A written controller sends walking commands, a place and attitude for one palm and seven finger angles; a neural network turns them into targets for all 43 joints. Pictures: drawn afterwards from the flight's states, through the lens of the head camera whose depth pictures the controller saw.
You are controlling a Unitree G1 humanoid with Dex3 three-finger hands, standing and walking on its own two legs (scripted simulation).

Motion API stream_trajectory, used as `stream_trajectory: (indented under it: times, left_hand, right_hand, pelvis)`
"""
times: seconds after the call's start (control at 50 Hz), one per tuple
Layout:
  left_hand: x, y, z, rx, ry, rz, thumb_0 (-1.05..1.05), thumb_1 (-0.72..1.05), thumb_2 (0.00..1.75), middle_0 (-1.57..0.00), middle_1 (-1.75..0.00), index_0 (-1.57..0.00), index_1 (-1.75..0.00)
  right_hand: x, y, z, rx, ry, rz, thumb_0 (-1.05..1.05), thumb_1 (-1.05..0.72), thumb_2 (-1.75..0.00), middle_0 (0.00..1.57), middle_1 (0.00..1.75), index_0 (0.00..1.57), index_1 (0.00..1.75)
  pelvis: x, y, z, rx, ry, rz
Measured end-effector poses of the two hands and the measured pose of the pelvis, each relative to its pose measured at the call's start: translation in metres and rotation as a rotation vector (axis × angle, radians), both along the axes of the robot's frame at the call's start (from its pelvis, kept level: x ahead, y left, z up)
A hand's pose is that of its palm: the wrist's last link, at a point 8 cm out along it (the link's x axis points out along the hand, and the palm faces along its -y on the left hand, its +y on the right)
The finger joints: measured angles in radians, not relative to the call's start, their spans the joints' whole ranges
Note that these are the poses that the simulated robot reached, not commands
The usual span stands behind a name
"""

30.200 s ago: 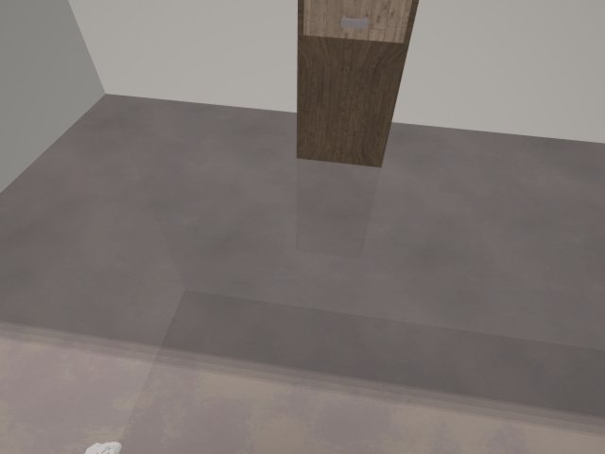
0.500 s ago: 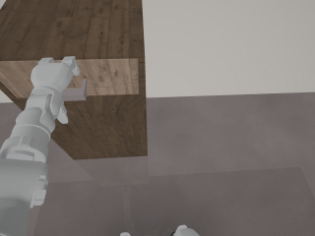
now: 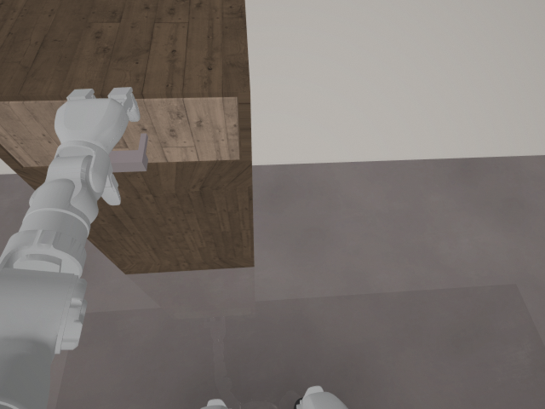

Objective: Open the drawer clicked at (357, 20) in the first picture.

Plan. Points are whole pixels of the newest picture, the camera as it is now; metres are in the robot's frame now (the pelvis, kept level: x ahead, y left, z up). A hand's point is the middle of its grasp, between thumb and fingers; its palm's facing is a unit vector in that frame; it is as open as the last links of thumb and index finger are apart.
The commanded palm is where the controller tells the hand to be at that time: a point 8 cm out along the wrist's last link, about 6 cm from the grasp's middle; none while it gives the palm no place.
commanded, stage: re-aim the fingers above the handle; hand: left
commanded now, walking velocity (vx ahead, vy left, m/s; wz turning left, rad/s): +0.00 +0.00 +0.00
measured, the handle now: (116, 150) +0.54 +0.24 +0.00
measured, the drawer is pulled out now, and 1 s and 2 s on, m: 0.00 0.00 0.00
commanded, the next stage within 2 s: lower the fingers behind the handle in 0.54 s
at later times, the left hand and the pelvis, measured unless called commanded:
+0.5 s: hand (106, 149) +0.50 +0.23 +0.05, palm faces -0.06 +0.00 -1.00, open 13.7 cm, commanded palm +0.48 +0.23 +0.11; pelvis +0.00 -0.01 +0.00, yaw +0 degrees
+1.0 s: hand (106, 163) +0.49 +0.24 +0.03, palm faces -0.08 -0.01 -1.00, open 13.8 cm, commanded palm +0.48 +0.23 +0.08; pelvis +0.00 +0.00 -0.01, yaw +0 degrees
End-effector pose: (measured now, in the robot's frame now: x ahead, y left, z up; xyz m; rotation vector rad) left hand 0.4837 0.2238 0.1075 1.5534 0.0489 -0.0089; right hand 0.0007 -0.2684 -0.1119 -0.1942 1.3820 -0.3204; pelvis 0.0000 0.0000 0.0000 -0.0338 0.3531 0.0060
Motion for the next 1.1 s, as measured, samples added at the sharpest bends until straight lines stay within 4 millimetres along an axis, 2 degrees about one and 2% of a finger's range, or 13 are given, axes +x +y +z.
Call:
stream_trajectory:
  times: [0.18, 0.4, 0.72, 1.1]
  left_hand:
    - [-0.002, 0.010, 0.000, 0.036, 0.064, 0.047, 0.00, -0.49, 0.31, -0.32, -1.20, -0.33, -1.21]
    - [0.001, 0.005, -0.004, 0.014, 0.031, -0.006, 0.00, -0.49, 0.30, -0.32, -1.20, -0.33, -1.21]
    - [-0.003, 0.009, 0.000, 0.022, 0.054, 0.032, 0.00, -0.49, 0.31, -0.32, -1.20, -0.32, -1.20]
    - [-0.009, 0.012, -0.032, 0.013, 0.029, 0.007, 0.00, -0.49, 0.31, -0.32, -1.20, -0.32, -1.20]
  right_hand:
    - [-0.004, -0.001, 0.000, 0.002, -0.003, -0.013, 0.00, -0.90, -0.90, 0.20, 0.30, 0.20, 0.30]
    - [-0.009, -0.012, 0.004, -0.034, 0.024, -0.001, 0.00, -0.90, -0.90, 0.20, 0.30, 0.20, 0.30]
    - [0.003, -0.006, 0.002, -0.010, -0.014, 0.000, 0.00, -0.90, -0.90, 0.20, 0.30, 0.20, 0.30]
    - [-0.004, -0.007, -0.005, -0.022, 0.033, 0.011, 0.00, -0.90, -0.90, 0.20, 0.30, 0.20, 0.30]
  pelvis:
    - [-0.002, -0.004, 0.002, 0.005, -0.006, -0.003]
    - [-0.001, -0.006, -0.001, 0.002, 0.012, 0.007]
    - [0.000, -0.006, 0.003, 0.003, -0.005, 0.003]
    - [-0.001, -0.002, -0.008, -0.004, 0.033, 0.007]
